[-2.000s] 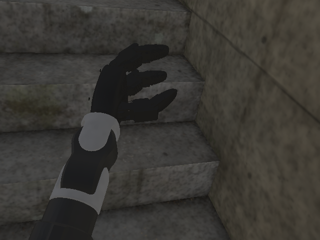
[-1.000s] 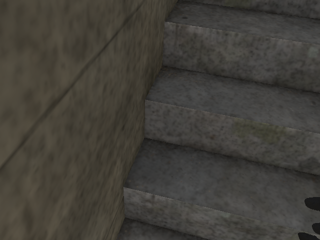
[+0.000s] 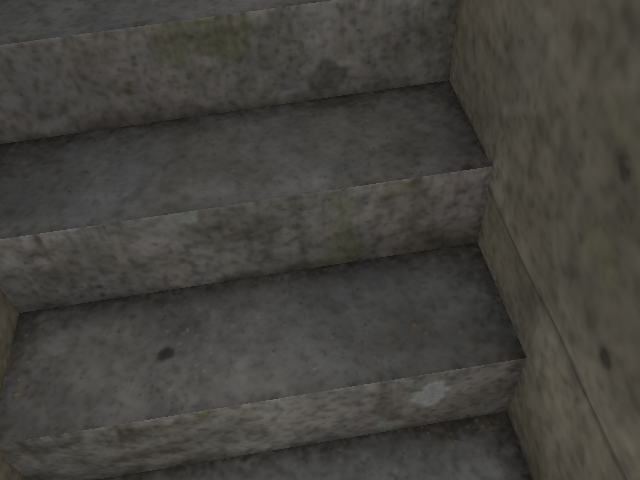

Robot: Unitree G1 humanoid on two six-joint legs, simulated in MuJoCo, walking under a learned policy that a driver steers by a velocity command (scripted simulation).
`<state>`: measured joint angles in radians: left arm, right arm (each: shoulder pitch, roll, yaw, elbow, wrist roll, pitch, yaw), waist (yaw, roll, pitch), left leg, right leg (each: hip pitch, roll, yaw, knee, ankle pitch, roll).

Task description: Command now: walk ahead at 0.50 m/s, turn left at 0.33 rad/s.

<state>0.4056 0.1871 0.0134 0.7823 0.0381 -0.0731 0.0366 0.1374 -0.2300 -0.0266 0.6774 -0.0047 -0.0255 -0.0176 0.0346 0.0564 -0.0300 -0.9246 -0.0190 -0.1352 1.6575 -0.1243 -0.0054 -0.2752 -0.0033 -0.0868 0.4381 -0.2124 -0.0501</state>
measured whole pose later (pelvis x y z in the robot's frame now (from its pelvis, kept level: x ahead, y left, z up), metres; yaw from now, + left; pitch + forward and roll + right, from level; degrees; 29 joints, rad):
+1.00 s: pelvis +0.48 +0.18 +0.25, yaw +21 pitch +5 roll -4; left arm 0.01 0.09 -0.10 0.72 0.04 -0.04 -0.02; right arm 0.46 -0.14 0.01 1.10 -0.02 -0.06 -0.02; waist -0.02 0.02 -0.10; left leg -0.16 0.09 0.04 0.58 0.03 0.14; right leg -0.84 0.09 -0.17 1.27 -0.58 -0.13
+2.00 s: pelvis +1.03 +0.18 +0.68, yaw +0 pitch +2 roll +0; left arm 0.17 0.17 0.00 0.85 0.02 -0.03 -0.01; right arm 0.32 -0.21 -0.07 0.96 0.02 -0.08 -0.02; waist -0.03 0.01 0.00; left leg -0.64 0.00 -0.13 1.89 0.03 0.08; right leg -0.65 -0.13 -0.17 1.06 -0.43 -0.03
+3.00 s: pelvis +1.55 +0.35 +1.08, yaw +27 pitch +4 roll -4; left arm 0.43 0.29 0.08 1.05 0.00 -0.05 0.05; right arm 0.04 -0.22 -0.02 0.69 0.00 -0.07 0.03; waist 0.11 0.02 -0.10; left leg -0.97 -0.09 -0.19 2.22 -0.32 0.11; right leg -0.43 0.01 -0.08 0.94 -0.57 0.02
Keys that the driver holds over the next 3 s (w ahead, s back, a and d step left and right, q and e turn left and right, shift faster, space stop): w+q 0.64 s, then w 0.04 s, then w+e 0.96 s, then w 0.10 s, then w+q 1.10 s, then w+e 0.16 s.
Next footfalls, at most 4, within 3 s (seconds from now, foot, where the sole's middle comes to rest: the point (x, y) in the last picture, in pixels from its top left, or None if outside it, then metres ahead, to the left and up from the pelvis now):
0.44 left None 0.33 0.25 -0.59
0.96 right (273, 339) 0.61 0.16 -0.40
1.40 left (131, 173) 0.83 0.40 -0.21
1.86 right None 1.14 0.06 -0.02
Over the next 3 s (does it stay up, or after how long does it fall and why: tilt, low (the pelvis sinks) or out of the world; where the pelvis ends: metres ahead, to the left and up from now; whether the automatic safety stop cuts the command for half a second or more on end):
stays up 1.55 0.35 1.08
